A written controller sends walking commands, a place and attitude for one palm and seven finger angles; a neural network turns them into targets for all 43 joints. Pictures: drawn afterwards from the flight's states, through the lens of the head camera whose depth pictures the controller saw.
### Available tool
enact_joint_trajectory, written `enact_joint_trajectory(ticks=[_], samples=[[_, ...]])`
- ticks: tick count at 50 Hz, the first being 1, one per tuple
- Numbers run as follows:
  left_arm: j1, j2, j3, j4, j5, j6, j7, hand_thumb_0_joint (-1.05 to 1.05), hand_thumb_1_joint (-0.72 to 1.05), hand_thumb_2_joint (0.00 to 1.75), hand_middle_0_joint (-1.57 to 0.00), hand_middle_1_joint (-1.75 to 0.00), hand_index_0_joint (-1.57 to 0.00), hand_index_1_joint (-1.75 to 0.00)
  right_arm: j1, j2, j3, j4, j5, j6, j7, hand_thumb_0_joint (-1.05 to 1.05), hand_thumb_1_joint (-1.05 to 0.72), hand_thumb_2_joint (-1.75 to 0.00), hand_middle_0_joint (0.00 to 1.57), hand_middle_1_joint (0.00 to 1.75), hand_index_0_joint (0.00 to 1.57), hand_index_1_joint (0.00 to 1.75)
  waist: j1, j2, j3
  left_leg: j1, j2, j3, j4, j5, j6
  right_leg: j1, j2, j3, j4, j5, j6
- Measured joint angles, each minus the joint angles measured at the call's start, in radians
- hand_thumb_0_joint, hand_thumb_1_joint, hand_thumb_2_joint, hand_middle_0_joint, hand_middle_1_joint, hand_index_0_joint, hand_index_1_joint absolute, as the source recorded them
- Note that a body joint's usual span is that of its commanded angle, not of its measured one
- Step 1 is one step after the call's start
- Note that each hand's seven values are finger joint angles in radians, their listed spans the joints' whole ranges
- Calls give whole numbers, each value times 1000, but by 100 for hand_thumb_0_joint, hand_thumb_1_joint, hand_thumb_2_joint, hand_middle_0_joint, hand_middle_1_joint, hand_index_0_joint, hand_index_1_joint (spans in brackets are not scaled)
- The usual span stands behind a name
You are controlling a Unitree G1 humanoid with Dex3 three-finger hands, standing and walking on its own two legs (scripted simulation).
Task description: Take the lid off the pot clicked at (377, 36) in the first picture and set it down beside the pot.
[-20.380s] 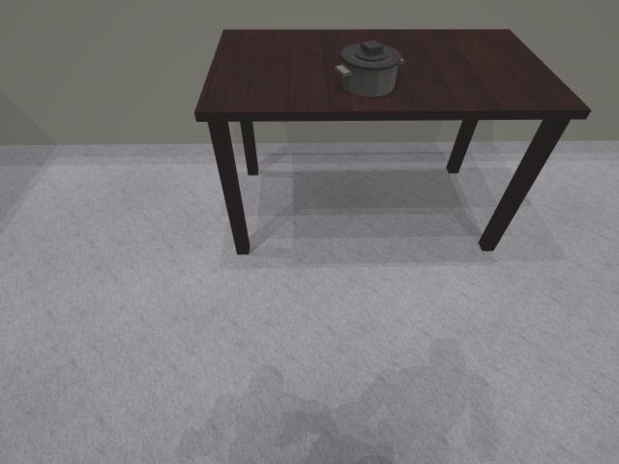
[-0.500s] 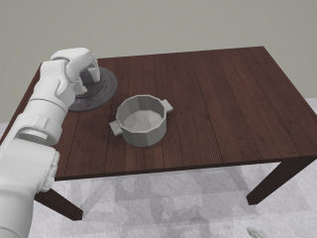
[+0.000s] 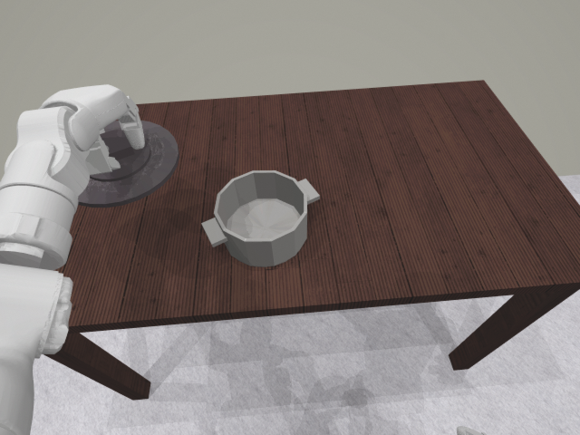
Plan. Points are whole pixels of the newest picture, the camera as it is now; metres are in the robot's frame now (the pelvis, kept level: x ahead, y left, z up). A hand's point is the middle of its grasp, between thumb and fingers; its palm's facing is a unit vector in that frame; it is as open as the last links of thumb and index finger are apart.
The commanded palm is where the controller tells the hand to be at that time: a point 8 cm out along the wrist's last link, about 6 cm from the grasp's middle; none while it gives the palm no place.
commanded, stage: move the lid sideways beside the pot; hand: left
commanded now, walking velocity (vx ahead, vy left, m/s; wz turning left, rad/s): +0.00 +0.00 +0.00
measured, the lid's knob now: (111, 146) +0.49 +0.25 +0.14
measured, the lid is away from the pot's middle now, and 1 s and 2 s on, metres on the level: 0.21 0.24 0.24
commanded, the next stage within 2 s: lower the lid onto the table in 0.32 s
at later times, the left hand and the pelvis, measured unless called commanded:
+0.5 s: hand (82, 155) +0.45 +0.27 +0.16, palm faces -0.33 -0.05 -0.94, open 7.5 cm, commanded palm +0.45 +0.27 +0.23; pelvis +0.00 +0.00 +0.00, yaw +1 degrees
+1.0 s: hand (88, 178) +0.45 +0.28 +0.12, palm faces -0.39 -0.06 -0.92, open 7.4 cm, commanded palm +0.45 +0.28 +0.19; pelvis +0.00 +0.00 +0.00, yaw +0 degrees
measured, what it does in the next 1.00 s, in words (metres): stands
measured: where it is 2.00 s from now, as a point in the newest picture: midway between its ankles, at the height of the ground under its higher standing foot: outside the picture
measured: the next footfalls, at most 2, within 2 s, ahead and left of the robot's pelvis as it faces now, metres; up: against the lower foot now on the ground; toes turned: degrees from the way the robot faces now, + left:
none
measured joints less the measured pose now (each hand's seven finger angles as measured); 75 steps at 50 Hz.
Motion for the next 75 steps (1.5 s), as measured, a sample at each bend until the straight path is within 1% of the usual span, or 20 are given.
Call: enact_joint_trajectory(ticks=[2, 7, 11, 14, 18, 21, 23, 27, 30, 34, 38, 44, 48, 51, 53, 56, 65, 68, 72, 75], samples=[[1, 5, -7, -7, -1, -2, -5, 5, 12, 99, -55, -91, -74, -96, -1, 0, -2, -2, 0, 3, 1, 1, -91, -90, 20, 30, 20, 30, 2, -1, 0, -1, -1, -3, 1, 0, 0, 1, -1, -3, -1, 0, 0], [5, 20, 4, -5, -4, -20, -11, 5, 12, 99, -55, -91, -74, -96, -10, -2, 0, -5, 1, 12, 2, 1, -91, -90, 20, 30, 20, 30, 7, -3, -1, -4, -2, -7, 5, -1, 2, 3, -2, -7, -3, 1, 1], [-3, 32, -1, 6, 2, -29, -17, 5, 12, 99, -55, -91, -74, -96, -16, -2, 0, -7, 3, 18, 1, 1, -91, -90, 20, 30, 20, 30, 10, -5, 2, -8, -3, -10, 9, 0, 2, 1, -3, -10, -3, 2, 1], [8, 44, 10, -8, -2, -45, -18, 5, 12, 99, -55, -91, -74, -96, -15, -3, -1, -11, 1, 19, 0, 1, -91, -90, 20, 30, 20, 30, 10, -5, 2, -9, -4, -12, 9, 0, 3, 2, -4, -12, -6, 4, 0], [4, 49, 5, -3, -10, -52, -23, 5, 12, 99, -55, -91, -74, -96, -13, -3, -1, -8, 2, 26, 1, 1, -91, -90, 20, 30, 20, 30, 13, -7, 2, -11, -4, -14, 11, 0, 3, 3, -4, -13, -8, 5, 1], [-6, 43, -15, 0, -8, -52, -22, 5, 12, 99, -55, -91, -74, -96, -8, -3, -3, -4, 3, 28, 2, 1, -91, -90, 20, 30, 20, 30, 15, -7, 3, -14, -5, -18, 13, 0, 3, 1, -6, -17, -6, 4, -1], [-4, 43, -7, 0, -11, -60, -22, 5, 12, 99, -55, -91, -74, -96, -9, -3, -1, -1, 2, 28, 2, 1, -91, -90, 20, 30, 20, 30, 15, -7, 5, -15, -6, -18, 14, 0, 4, 1, -6, -17, -6, 4, 0], [-15, 40, 1, 36, -9, -72, -14, 5, 12, 99, -55, -91, -74, -96, -8, -1, 3, 4, 2, 30, -1, 1, -91, -89, 20, 30, 20, 30, 10, -8, 4, -20, -4, -14, 15, -1, 5, -5, -4, -13, -6, 5, 1], [-8, 42, 6, 38, 1, -81, -6, 5, 12, 99, -55, -91, -74, -96, -3, 0, 0, 1, 0, 30, -1, 1, -91, -89, 20, 30, 20, 30, 5, -8, 5, -23, -4, -11, 14, -1, 4, -10, -3, -10, -6, 6, 0], [27, 51, 53, 31, 1, -106, 7, 5, 12, 99, -55, -91, -74, -96, 1, -1, 1, -3, -5, 36, -1, 1, -91, -89, 20, 30, 20, 30, -3, -5, 6, -21, 0, -3, 10, -2, 5, -10, 1, -1, -13, 10, 3], [52, 56, 65, 26, 4, -111, 20, 5, 12, 99, -55, -91, -74, -96, 9, -2, -2, -5, -4, 41, 0, 1, -91, -89, 20, 30, 20, 30, -6, -3, 5, -20, 2, -1, 8, -3, 4, -8, 3, 1, -17, 12, 2], [72, 61, 53, 31, 1, -114, 20, 4, 12, 99, -55, -91, -74, -96, 7, -5, -6, -2, -2, 49, -5, 1, -91, -89, 20, 30, 20, 30, -1, -6, 9, -25, 4, -2, 14, -6, 4, -11, 5, 0, -17, 10, 3], [76, 60, 58, 48, -4, -135, 24, 5, 12, 99, -55, -91, -74, -96, 1, -5, -4, 3, -2, 48, -14, 1, -91, -89, 20, 30, 20, 30, 3, -12, 10, -31, 5, -4, 19, -9, 4, -14, 6, -2, -15, 9, 2], [71, 57, 45, 58, 2, -143, 30, 5, 12, 99, -55, -91, -74, -96, 0, -4, -7, 6, -2, 43, -19, 1, -91, -89, 20, 30, 20, 30, 5, -15, 9, -37, 4, -7, 23, -10, 4, -18, 5, -5, -14, 8, 2], [76, 59, 56, 66, 1, -156, 38, 5, 12, 99, -55, -91, -74, -96, -3, -4, -6, 8, -4, 42, -22, 1, -90, -89, 20, 30, 20, 30, 4, -16, 8, -41, 5, -6, 26, -12, 4, -22, 6, -5, -13, 7, 2], [66, 57, 43, 87, 3, -156, 45, 5, 12, 99, -55, -91, -74, -96, -4, -4, -7, 11, -3, 40, -24, 1, -90, -89, 20, 30, 20, 30, 5, -18, 6, -49, 5, -7, 32, -16, 5, -28, 6, -5, -9, 5, 2], [89, 56, 68, 82, 13, -181, 68, 4, 12, 99, -54, -91, -74, -96, 9, 0, -11, 12, -10, 43, -25, 1, -90, -89, 20, 30, 20, 30, -4, -18, 0, -64, 4, -4, 40, -23, 8, -43, 5, -1, -4, 1, 2], [95, 54, 81, 96, 9, -184, 79, 5, 13, 99, -54, -91, -74, -96, 10, 1, -9, 16, -11, 51, -21, 1, -90, -89, 20, 30, 20, 30, -6, -16, -2, -69, 4, -1, 44, -27, 10, -48, 5, 2, -2, 0, 5], [107, 47, 70, 82, 20, -179, 83, 4, 13, 99, -54, -91, -74, -96, 17, 6, -14, 17, -12, 56, -16, 1, -90, -89, 20, 30, 20, 30, -7, -14, -4, -74, 2, -1, 45, -28, 11, -54, 4, 2, 2, -2, 2], [122, 37, 74, 67, 15, -185, 93, 5, 13, 99, -54, -91, -74, -96, 23, 8, -17, 18, -15, 56, -13, 1, -90, -89, 20, 30, 20, 30, -6, -10, -6, -74, 0, -3, 45, -28, 12, -55, 2, 1, 4, -4, 1]])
